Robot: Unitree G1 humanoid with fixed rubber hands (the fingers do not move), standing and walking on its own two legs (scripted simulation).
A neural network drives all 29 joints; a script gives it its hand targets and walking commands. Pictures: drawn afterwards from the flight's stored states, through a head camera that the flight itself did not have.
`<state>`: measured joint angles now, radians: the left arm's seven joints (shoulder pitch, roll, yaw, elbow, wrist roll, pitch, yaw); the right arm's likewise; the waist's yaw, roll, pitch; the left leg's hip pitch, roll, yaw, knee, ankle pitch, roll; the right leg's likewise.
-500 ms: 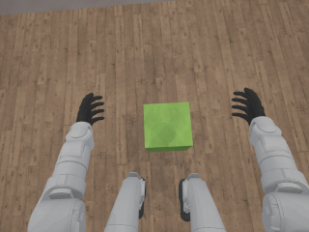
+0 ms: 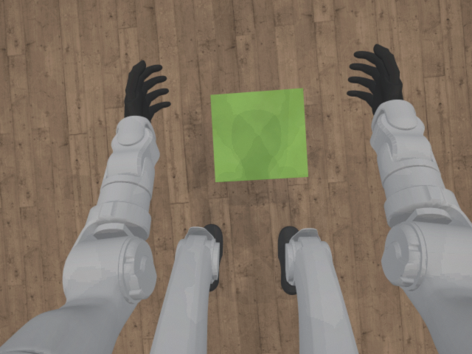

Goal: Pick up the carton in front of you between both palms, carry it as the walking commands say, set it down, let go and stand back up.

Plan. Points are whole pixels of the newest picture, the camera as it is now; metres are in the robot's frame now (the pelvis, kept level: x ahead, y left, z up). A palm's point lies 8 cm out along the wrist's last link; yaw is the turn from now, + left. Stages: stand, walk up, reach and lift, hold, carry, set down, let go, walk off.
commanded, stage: reach and lift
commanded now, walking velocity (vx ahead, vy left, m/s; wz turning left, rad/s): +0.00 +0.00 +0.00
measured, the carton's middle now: (257, 142) +0.46 -0.02 -0.46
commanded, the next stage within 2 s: none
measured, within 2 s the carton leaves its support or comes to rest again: leaves its support in 1.46 s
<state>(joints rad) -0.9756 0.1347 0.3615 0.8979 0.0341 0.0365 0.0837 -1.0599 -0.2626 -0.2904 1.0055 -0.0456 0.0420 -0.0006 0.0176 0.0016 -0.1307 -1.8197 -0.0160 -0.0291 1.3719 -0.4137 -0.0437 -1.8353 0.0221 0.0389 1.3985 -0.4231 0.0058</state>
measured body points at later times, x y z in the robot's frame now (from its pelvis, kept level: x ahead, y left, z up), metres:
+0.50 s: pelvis -0.05 +0.01 -0.18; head +0.31 -0.01 +0.09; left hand +0.47 +0.18 -0.36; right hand +0.48 -0.20 -0.36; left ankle +0.08 +0.14 -0.55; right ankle +0.07 -0.12 -0.55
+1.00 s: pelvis -0.04 +0.01 -0.21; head +0.32 -0.01 +0.06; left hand +0.48 +0.17 -0.40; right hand +0.48 -0.19 -0.40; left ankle +0.08 +0.14 -0.55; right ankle +0.07 -0.12 -0.55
